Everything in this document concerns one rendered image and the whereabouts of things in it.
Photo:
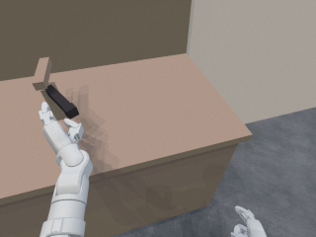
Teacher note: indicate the counter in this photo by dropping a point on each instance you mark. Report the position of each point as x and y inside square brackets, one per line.
[158, 134]

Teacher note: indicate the robot left hand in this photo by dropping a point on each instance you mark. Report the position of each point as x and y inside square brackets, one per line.
[53, 131]

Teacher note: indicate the tap lever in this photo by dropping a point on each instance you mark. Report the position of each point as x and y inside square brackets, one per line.
[69, 109]

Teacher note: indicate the robot right hand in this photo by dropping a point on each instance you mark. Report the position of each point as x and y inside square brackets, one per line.
[253, 227]

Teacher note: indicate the left robot forearm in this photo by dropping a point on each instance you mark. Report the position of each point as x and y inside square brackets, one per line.
[69, 200]

